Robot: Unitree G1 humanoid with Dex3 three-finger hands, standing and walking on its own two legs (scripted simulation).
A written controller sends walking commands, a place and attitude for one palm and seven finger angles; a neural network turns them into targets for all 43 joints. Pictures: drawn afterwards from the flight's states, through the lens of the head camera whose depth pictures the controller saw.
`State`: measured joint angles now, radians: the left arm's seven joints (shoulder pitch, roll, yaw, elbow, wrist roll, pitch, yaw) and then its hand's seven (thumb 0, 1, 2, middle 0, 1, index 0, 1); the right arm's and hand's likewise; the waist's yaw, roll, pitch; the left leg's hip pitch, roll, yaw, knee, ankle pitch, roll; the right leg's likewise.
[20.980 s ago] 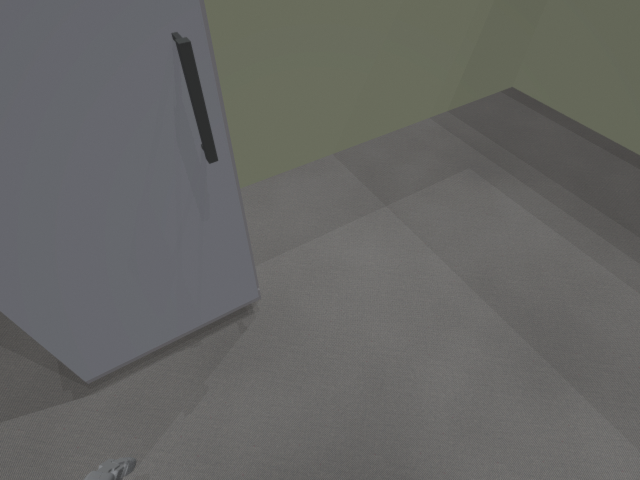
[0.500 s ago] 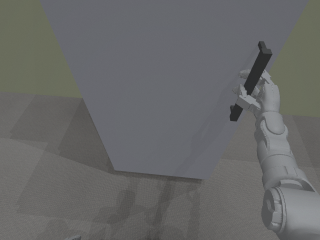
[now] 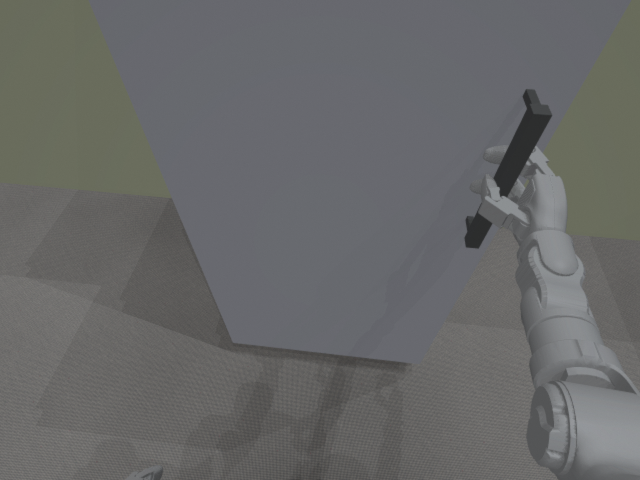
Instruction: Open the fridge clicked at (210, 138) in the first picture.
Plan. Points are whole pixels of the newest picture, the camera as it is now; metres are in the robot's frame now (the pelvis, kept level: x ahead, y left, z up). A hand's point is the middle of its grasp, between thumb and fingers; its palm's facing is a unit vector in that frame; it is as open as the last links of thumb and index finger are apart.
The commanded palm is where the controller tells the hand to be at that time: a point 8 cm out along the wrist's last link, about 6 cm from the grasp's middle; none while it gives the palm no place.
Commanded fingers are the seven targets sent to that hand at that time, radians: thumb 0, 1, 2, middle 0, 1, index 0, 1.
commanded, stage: grip the handle and tug to test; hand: right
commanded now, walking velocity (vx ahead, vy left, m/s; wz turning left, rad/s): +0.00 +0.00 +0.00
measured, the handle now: (497, 179) +0.51 -0.16 +0.11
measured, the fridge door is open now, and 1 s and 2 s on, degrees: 0 16 45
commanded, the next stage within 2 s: pull the door a little, standing still in 0.20 s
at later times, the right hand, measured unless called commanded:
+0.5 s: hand (488, 203) +0.45 -0.14 +0.12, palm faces +0.00 +1.00 +0.00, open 5.7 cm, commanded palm +0.41 -0.19 +0.11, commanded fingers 0.00 -0.90 -0.90 0.45 1.40 0.45 1.40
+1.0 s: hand (483, 291) +0.32 -0.12 +0.12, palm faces -0.05 +0.99 -0.14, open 6.0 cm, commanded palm +0.29 -0.17 +0.12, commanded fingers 0.00 -0.90 -0.90 0.45 1.40 0.45 1.40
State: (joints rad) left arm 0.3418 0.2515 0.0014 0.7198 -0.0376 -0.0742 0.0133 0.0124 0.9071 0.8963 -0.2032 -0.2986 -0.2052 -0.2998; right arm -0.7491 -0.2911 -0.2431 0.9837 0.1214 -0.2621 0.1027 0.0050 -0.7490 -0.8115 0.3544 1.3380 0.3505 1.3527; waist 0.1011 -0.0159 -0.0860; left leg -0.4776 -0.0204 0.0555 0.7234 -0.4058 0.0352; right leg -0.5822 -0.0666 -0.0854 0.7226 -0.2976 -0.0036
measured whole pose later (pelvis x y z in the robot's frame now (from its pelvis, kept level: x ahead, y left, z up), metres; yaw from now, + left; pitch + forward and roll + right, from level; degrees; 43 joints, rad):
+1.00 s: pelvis +0.02 -0.01 +0.02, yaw +1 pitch +1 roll +0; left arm 0.19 0.24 -0.01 0.61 -0.03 0.04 0.09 0.02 0.91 0.90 -0.20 -0.30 -0.20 -0.30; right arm -0.01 -0.17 0.05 0.08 0.07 -0.09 -0.02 -0.02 -0.67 -0.76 0.38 1.36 0.35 1.36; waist 0.00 -0.04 -0.04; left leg -0.18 -0.01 0.03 0.51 -0.35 0.01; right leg -0.29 -0.04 -0.11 0.55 -0.27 -0.01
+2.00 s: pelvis -0.10 +0.23 +0.01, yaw -30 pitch -3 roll -1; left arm 0.15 0.18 0.02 0.68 0.01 -0.13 0.09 0.02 0.91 0.90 -0.20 -0.30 -0.21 -0.30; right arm 0.12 -0.14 0.17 -0.25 -0.02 -0.01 -0.03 -0.03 -0.66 -0.85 0.30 1.25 0.23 1.26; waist 0.04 -0.02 0.12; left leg -0.35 0.07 0.16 0.68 -0.29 0.06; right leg -0.48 -0.05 -0.06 1.02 -0.53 0.04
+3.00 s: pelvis +0.05 +0.65 +0.02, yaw -75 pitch -2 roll -2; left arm 0.13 0.25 -0.02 0.65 0.00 -0.03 0.10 0.02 0.91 0.90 -0.20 -0.30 -0.20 -0.30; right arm -0.08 -0.19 0.13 0.04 0.02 -0.02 -0.10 -0.02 -0.64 -0.81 0.44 1.37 0.41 1.39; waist -0.05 0.03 0.05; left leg -0.37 0.11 0.22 0.52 -0.12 0.06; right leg -0.23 0.04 -0.11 0.75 -0.55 -0.01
